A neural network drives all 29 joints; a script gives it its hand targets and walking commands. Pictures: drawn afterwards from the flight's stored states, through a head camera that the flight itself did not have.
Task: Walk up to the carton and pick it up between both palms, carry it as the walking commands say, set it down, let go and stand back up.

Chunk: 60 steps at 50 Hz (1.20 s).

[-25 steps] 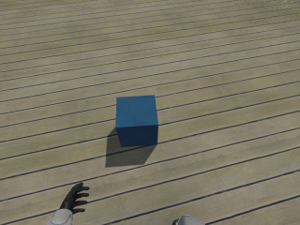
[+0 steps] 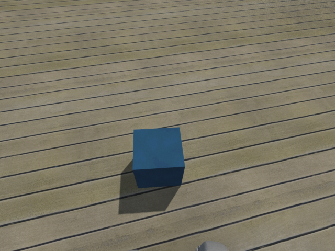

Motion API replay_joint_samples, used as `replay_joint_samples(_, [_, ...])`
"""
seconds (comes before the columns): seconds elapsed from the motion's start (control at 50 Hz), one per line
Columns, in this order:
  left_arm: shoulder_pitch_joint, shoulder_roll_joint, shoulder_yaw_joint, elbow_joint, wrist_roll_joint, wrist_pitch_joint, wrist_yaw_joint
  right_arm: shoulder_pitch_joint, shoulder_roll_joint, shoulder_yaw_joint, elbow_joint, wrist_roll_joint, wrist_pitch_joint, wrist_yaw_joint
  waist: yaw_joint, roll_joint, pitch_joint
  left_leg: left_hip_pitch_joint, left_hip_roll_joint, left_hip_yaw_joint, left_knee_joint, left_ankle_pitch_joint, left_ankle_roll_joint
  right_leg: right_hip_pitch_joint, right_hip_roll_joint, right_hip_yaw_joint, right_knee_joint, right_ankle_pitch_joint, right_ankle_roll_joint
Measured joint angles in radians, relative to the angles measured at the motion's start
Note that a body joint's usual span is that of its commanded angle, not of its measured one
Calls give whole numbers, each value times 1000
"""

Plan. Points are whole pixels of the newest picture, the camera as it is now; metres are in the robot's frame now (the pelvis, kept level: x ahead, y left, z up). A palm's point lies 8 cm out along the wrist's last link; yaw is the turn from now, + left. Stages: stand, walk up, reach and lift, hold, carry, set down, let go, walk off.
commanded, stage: walk up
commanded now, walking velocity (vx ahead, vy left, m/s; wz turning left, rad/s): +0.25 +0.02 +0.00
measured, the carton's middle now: (158, 158) +0.64 +0.04 -0.63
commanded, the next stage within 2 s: none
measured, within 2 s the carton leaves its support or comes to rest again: neither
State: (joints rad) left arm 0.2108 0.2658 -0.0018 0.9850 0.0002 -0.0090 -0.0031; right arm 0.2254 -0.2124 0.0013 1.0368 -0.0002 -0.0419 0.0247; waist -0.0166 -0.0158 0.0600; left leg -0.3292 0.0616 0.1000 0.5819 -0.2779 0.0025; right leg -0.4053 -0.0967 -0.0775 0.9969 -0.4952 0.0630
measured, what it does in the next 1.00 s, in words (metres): walks ahead: right foot, then left foot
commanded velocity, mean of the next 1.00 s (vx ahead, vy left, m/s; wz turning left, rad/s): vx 0.17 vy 0.05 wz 0.01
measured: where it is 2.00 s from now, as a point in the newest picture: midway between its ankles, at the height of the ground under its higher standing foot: (161, 249)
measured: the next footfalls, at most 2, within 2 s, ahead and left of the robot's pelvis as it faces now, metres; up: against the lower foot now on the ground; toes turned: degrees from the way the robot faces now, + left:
right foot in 0.14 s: +0.08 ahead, -0.14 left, +0.00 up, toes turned -8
left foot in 0.46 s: +0.15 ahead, +0.16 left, +0.00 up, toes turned +4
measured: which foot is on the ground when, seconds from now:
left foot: down 0.00-0.14, up 0.16-0.44, down 0.46-0.76, up 0.78-1.00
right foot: up 0.00-0.12, down 0.14-1.00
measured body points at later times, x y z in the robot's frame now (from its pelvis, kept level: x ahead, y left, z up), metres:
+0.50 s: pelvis +0.09 +0.01 +0.00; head +0.12 +0.00 +0.45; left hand +0.10 +0.28 -0.14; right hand +0.14 -0.24 -0.15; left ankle +0.11 +0.15 -0.73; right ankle +0.04 -0.13 -0.73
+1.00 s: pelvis +0.15 +0.01 +0.01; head +0.17 +0.00 +0.46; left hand +0.08 +0.27 -0.13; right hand +0.21 -0.24 -0.15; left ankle +0.16 +0.16 -0.70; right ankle +0.04 -0.12 -0.73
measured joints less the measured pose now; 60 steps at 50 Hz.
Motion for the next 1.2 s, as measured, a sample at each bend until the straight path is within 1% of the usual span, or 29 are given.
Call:
replay_joint_samples(0.04, [-52,0,0,-5,0,0,0,0,0,0,6,0,0,-3,0,0,-3,11,0,3,-1,-11,0,-18,1,1,-41,0,0])
replay_joint_samples(0.08, [-89,0,0,-8,0,0,0,0,0,0,12,0,0,-5,1,0,-13,19,-1,9,-1,-24,-2,-15,2,0,-143,10,0])
replay_joint_samples(0.12, [-109,1,0,-8,0,-3,0,0,1,0,17,0,0,-5,1,-1,-27,26,-1,16,0,-37,-12,14,8,-7,-303,93,0])
replay_joint_samples(0.14, [-109,-1,0,-7,0,-9,0,1,0,0,19,0,0,-5,1,2,-34,28,0,18,6,-47,-17,32,10,-11,-363,170,-8])
replay_joint_samples(0.16, [-109,-7,0,-7,0,-15,0,1,-4,0,21,0,3,-5,1,14,-36,27,2,10,31,-72,-17,42,13,-18,-368,202,-27])
replay_joint_samples(0.2, [-80,-11,0,-6,0,-25,3,1,-9,0,19,0,18,-5,2,20,-36,11,-8,0,176,-176,-17,77,2,-22,-368,180,-53])
replay_joint_samples(0.22, [-56,-11,0,-6,0,-25,6,1,-13,0,16,0,27,-5,2,21,-36,-1,-9,-3,253,-195,-17,102,-5,-22,-381,169,-58])
replay_joint_samples(0.28, [23,-12,0,0,0,-25,9,1,-27,0,8,0,35,-5,2,28,-36,-27,-9,-29,365,-163,-17,176,-24,-23,-453,174,-57])
replay_joint_samples(0.34, [85,-12,0,5,0,-25,10,-3,-31,0,-3,0,42,-5,1,33,-24,-32,-9,-67,347,-125,-17,228,-29,-24,-510,190,-54])
replay_joint_samples(0.4, [103,-12,0,14,0,-13,11,-3,-30,0,-4,0,42,-5,-1,35,-26,-25,-9,-80,176,-85,-17,233,-27,-32,-522,186,-44])
replay_joint_samples(0.44, [103,-13,0,16,0,-9,12,-3,-30,0,-4,0,41,-8,-1,40,-22,2,-9,-72,2,65,-17,232,-20,-44,-504,170,-32])
replay_joint_samples(0.46, [102,-13,0,16,0,-8,13,-3,-30,0,-2,0,41,-11,0,43,-20,16,-7,-72,-42,124,-18,230,-16,-49,-481,153,-25])
replay_joint_samples(0.54, [96,-13,0,19,0,9,17,-3,-4,0,-1,0,39,-16,0,10,-41,31,-8,-62,-45,20,-32,226,-19,-47,-463,132,-21])
replay_joint_samples(0.64, [47,-13,0,18,0,14,17,-3,7,0,-1,0,39,-23,0,1,-42,32,-7,-59,-45,25,-33,225,-19,-44,-460,129,-21])
replay_joint_samples(0.7, [32,-13,0,19,0,16,9,0,6,0,2,0,45,-23,0,1,-60,32,-7,-58,-45,19,-33,199,-15,-44,-380,11,-21])
replay_joint_samples(0.72, [32,-12,0,18,0,15,8,0,6,0,3,0,49,-23,1,1,-66,32,-8,-59,-45,18,-33,203,-10,-43,-392,10,-21])
replay_joint_samples(0.76, [39,-16,0,18,0,5,8,0,2,0,3,0,53,-23,1,9,-72,32,-8,-71,-40,8,-33,222,-3,-51,-438,121,-24])
replay_joint_samples(0.78, [52,-18,0,18,0,-2,8,0,-1,0,3,0,53,-23,2,13,-72,29,-8,-72,-15,-28,-33,236,-3,-58,-447,131,-29])
replay_joint_samples(0.82, [98,-19,0,20,0,-6,8,-3,-6,0,-6,0,53,-23,5,13,-71,0,-8,-64,100,-83,-33,270,-5,-62,-484,122,-37])
replay_joint_samples(0.86, [147,-19,0,27,0,-6,8,-4,-14,0,-21,0,52,-20,5,13,-66,-26,-8,-63,186,-88,-33,312,-7,-62,-537,129,-38])
replay_joint_samples(0.94, [217,-19,0,32,0,-11,8,-8,-28,0,-36,0,51,-11,4,15,-30,-38,-7,-59,196,-80,-33,387,-15,-63,-608,141,-34])
replay_joint_samples(1.0, [245,-19,0,32,0,-11,8,-17,-28,0,-38,0,51,-3,3,16,8,-40,-8,-42,189,-77,-33,426,-24,-63,-614,120,-16])
replay_joint_samples(1.04, [253,-19,0,32,0,-11,8,-17,-28,0,-39,0,49,2,2,17,11,-38,-7,-28,110,-37,-33,425,-28,-66,-595,94,-6])
replay_joint_samples(1.06, [253,-19,0,32,0,-11,8,-17,-29,0,-39,0,42,2,1,19,10,-29,-7,-26,46,4,-33,405,-29,-67,-548,66,-5])
replay_joint_samples(1.08, [247,-18,0,33,0,-11,8,-19,-30,0,-39,0,31,2,1,17,16,-20,-6,-27,14,38,-31,369,-33,-62,-454,23,-5])
replay_joint_samples(1.12, [212,-16,0,34,0,-7,8,-20,-12,0,-36,0,12,2,2,-14,31,-14,-8,-3,56,1,-20,258,-33,-20,-195,-44,-5])
replay_joint_samples(1.14, [181,-16,0,32,0,-5,8,-10,-9,0,-35,0,7,2,2,-17,28,-8,-5,1,55,-14,-15,196,-23,-14,-81,-57,-5])
replay_joint_samples(1.16, [143,-15,0,29,0,-5,8,2,-9,0,-33,0,6,1,3,-17,25,-1,-3,1,49,-21,-12,140,-14,-12,3,-53,-5])
replay_joint_samples(1.2, [64,-15,0,13,0,-6,7,17,-8,0,-22,0,6,-5,4,-17,19,10,-4,-5,34,-23,-10,55,-5,-10,47,-28,-5])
